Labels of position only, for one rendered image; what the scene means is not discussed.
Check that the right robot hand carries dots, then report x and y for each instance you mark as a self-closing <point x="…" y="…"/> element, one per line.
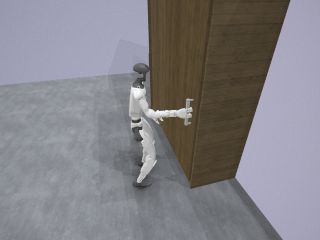
<point x="182" y="113"/>

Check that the humanoid robot head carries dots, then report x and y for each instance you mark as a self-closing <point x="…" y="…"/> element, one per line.
<point x="141" y="68"/>

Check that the left robot hand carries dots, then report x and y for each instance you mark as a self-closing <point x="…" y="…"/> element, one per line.
<point x="156" y="120"/>

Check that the handle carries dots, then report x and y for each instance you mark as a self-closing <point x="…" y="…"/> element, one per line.
<point x="149" y="56"/>
<point x="187" y="107"/>

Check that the wardrobe door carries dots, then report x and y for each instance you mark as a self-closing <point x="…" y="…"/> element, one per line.
<point x="158" y="50"/>
<point x="186" y="42"/>

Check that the robot right forearm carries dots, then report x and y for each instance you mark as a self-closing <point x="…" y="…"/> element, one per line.
<point x="161" y="114"/>

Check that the left robot foot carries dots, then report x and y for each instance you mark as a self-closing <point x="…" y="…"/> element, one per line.
<point x="140" y="163"/>

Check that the robot right upper arm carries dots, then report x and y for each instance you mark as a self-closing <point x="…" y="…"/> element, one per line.
<point x="140" y="98"/>

